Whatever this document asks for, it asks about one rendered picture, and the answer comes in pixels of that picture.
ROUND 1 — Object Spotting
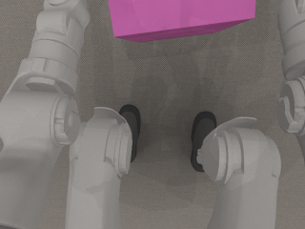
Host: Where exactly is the robot right upper arm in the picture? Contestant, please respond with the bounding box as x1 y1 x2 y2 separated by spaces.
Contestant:
276 75 305 165

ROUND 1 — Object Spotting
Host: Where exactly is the robot left upper arm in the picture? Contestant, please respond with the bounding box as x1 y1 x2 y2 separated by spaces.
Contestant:
0 90 81 229

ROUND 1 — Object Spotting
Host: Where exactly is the robot right foot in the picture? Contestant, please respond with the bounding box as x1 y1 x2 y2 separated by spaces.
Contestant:
191 111 216 173

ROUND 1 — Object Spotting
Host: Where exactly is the right robot forearm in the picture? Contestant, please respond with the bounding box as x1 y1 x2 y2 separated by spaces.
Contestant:
270 0 305 81

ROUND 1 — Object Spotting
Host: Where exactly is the left robot forearm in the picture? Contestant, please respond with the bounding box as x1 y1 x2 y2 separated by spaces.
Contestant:
0 0 91 105

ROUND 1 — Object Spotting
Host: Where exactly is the robot left thigh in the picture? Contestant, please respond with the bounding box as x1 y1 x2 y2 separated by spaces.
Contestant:
65 117 132 229

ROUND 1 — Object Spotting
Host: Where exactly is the carton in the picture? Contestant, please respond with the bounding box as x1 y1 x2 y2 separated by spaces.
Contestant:
108 0 256 43

